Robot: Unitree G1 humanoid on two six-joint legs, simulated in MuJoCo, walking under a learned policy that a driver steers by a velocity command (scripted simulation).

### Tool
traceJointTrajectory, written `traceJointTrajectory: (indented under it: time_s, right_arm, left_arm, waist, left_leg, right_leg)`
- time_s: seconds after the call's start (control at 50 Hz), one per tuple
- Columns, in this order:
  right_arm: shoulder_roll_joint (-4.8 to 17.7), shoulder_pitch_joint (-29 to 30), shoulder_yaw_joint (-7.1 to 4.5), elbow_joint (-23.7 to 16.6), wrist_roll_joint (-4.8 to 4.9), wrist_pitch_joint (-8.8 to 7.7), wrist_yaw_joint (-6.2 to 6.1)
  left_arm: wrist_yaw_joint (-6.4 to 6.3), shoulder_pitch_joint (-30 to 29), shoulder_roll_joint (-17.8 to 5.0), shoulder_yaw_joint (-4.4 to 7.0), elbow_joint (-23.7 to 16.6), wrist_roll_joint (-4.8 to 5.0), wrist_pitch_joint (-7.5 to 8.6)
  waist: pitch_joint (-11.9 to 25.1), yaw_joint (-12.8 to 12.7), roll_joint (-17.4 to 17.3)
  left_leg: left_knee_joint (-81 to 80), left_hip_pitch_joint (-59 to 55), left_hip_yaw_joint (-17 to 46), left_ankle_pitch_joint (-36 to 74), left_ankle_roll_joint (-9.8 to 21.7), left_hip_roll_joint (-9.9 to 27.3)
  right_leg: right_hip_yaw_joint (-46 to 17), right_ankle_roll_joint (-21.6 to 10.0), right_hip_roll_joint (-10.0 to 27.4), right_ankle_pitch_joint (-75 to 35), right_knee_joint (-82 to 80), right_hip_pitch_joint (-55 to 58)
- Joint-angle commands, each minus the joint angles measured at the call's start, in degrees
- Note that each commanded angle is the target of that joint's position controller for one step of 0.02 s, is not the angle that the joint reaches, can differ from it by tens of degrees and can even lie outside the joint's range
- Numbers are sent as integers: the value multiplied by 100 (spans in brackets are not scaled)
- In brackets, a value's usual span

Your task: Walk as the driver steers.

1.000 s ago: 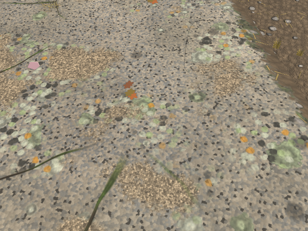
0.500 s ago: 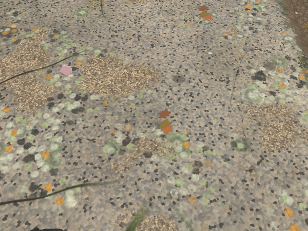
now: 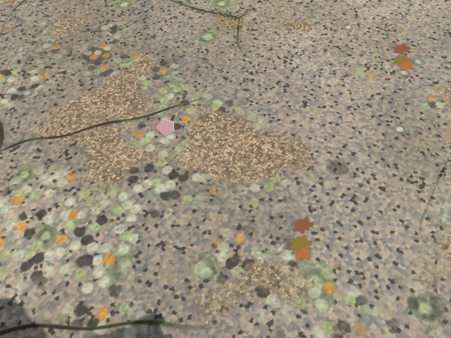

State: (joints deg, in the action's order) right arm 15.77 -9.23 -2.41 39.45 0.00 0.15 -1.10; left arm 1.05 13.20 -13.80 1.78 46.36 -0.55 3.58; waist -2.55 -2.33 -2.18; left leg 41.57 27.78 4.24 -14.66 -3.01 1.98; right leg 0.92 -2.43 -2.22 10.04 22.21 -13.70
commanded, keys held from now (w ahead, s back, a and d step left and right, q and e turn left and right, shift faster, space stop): no key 0.12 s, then e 0.04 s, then w+e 0.56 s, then w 0.28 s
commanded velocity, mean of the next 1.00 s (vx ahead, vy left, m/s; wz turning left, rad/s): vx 0.34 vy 0.00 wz -0.29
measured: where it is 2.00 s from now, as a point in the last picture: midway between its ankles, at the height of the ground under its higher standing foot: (329, 226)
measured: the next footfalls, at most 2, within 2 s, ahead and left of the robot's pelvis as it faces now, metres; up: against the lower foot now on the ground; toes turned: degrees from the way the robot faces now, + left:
left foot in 0.08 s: +0.12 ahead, +0.14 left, +0.00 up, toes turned -2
right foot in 0.50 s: +0.17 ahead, -0.14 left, +0.00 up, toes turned -11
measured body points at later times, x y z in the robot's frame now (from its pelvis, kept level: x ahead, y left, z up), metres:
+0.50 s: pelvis +0.11 -0.03 -0.02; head +0.12 -0.06 +0.43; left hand +0.27 +0.24 -0.11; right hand +0.15 -0.33 -0.15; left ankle +0.08 +0.14 -0.74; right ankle +0.13 -0.13 -0.75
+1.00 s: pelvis +0.36 -0.10 -0.02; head +0.39 -0.12 +0.42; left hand +0.43 +0.18 -0.14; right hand +0.54 -0.39 -0.08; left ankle +0.52 -0.04 -0.75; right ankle +0.13 -0.13 -0.73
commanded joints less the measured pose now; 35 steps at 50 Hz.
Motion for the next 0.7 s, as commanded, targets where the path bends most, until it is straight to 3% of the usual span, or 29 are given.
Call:
traceJointTrajectory:
  time_s: [0.02,0.06,0.08,0.1,0.12,0.14,0.16,0.18,0.22,0.28,0.32,0.34,0.38,0.42,0.46,0.48,0.5,0.52,0.54,0.56,0.58,0.6,0.62,0.7]
  right_arm:
    - [391,-333,-123,-212,-13,19,-4]
    - [396,-258,-146,-216,-67,12,-2]
    - [515,-168,-166,-276,-125,3,-22]
    - [805,-146,-217,-363,-151,8,-68]
    - [886,17,-232,-366,-119,53,-95]
    - [489,158,-156,-351,-83,66,-55]
    - [346,234,-135,-368,-83,58,-16]
    - [430,102,-162,-336,-102,43,-9]
    - [712,-169,-261,-253,-53,-12,-18]
    - [977,-881,-372,-66,31,-117,-84]
    - [993,-1039,-394,-5,-25,-272,-129]
    - [959,-900,-392,-9,16,-325,-136]
    - [939,-285,-398,-79,124,-345,-103]
    - [1014,252,-436,-128,124,-304,-25]
    - [823,251,-406,-81,95,-260,22]
    - [635,202,-351,-77,61,-264,33]
    - [262,271,-239,-189,-41,-290,50]
    - [61,407,-160,-575,-37,-413,31]
    - [414,376,-220,-559,226,-559,45]
    - [690,485,-278,-503,297,-662,77]
    - [711,368,-298,-361,158,-709,72]
    - [726,301,-325,-255,-3,-726,52]
    - [743,298,-352,-228,-68,-721,75]
    - [433,750,-271,-319,-47,-677,142]
  left_arm:
    - [-37,-366,-953,210,-317,62,16]
    - [-32,-421,-854,156,-246,113,-19]
    - [-26,-260,-715,101,-170,85,-10]
    - [-17,-17,-598,55,-147,-54,14]
    - [-8,487,-473,22,-45,-90,24]
    - [-30,349,-419,-27,-5,-64,-30]
    - [-43,7,-570,-3,-35,-20,-100]
    - [-68,-89,-667,24,-30,28,-163]
    - [-96,-94,-664,33,-104,73,-248]
    - [-78,-419,-675,88,-372,156,-156]
    - [-23,-707,-745,157,-547,207,-117]
    - [-3,-727,-742,179,-588,239,-119]
    - [44,-604,-659,169,-547,236,-144]
    - [103,-74,-551,175,-293,171,-164]
    - [117,686,-615,275,67,114,-230]
    - [90,1080,-745,361,183,122,-261]
    - [7,1575,-1254,518,194,129,-250]
    - [23,1581,-1907,556,-127,122,-131]
    - [45,1324,-1685,501,-239,46,-18]
    - [39,1054,-1342,400,-318,46,71]
    - [25,791,-1155,338,-399,58,87]
    - [1,599,-1069,297,-463,73,66]
    - [-34,571,-1036,278,-498,72,41]
    - [-199,945,-1069,319,-446,139,14]
  waist:
    - [931,257,872]
    - [764,356,791]
    - [705,330,621]
    - [859,145,151]
    - [971,-167,-511]
    - [948,-44,-564]
    - [604,132,-387]
    - [545,242,-268]
    - [389,319,-498]
    - [171,577,-994]
    - [61,692,-891]
    - [58,621,-744]
    - [59,360,-592]
    - [271,9,-548]
    - [462,-246,-265]
    - [459,-383,102]
    - [374,-559,1530]
    - [445,-428,2392]
    - [416,-387,1635]
    - [81,-264,1171]
    - [-27,-99,790]
    - [-49,4,685]
    - [5,66,736]
    - [112,11,607]
  left_leg:
    - [-680,-1226,-180,598,80,-72]
    - [-1563,-1723,-247,1151,275,-122]
    - [-1874,-2032,25,1750,401,95]
    - [-1687,-2501,498,2861,600,611]
    - [-1488,-2651,712,2774,943,857]
    - [-1521,-2267,557,1683,925,673]
    - [-1518,-2054,385,1220,749,401]
    - [-1523,-2066,255,717,664,276]
    - [-1715,-1981,422,-581,790,418]
    - [-2472,-2295,1999,-1772,1500,1600]
    - [-2753,-2436,2509,-1612,1776,2121]
    - [-2838,-2469,2364,-1582,1720,2167]
    - [-3033,-1950,1360,-1169,1325,1783]
    - [-2886,-1108,188,-447,1027,1203]
    - [-2099,-558,-521,-830,827,880]
    - [-1271,-210,-807,-956,658,715]
    - [908,657,-1331,-1166,236,281]
    - [2386,2188,-604,-2097,74,-538]
    - [3027,2718,43,-1852,245,-194]
    - [2959,2814,139,-1264,436,80]
    - [2642,2542,113,-726,471,258]
    - [2149,2158,89,-326,442,347]
    - [1783,1787,57,15,390,336]
    - [402,1395,-152,1058,117,-6]
  right_leg:
    - [-765,-925,1380,-2919,-325,158]
    - [-787,-680,1219,-1760,-178,-21]
    - [-777,-414,1050,-1106,-72,-164]
    - [-565,-130,725,-252,237,-418]
    - [-266,86,377,733,265,-611]
    - [-183,199,375,718,181,-319]
    - [-202,221,342,530,208,-429]
    - [-170,168,266,721,363,-602]
    - [-64,62,90,1352,843,-924]
    - [66,-39,147,1792,2219,-1935]
    - [-347,-135,508,2420,3353,-2641]
    - [-461,-165,689,2406,3486,-2805]
    - [-306,-191,837,1952,2711,-2079]
    - [230,-132,522,770,1916,-507]
    - [710,-52,41,257,1531,653]
    - [612,-163,-61,535,1337,1123]
    - [-1112,-616,864,1323,312,1568]
    - [-4485,-1694,2081,2417,-1074,1998]
    - [-5123,-1992,2431,3457,-1535,1975]
    - [-4618,-1732,2304,3243,-1330,1706]
    - [-3852,-1462,2022,2444,-1105,1414]
    - [-3217,-1257,1729,1597,-1049,1120]
    - [-2792,-1130,1490,1013,-1082,980]
    - [-1890,-1024,1125,-891,-1058,1028]
Over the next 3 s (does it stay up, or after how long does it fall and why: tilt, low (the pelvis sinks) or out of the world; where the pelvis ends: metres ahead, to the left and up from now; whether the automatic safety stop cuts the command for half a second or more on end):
stays up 1.46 -0.27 -0.02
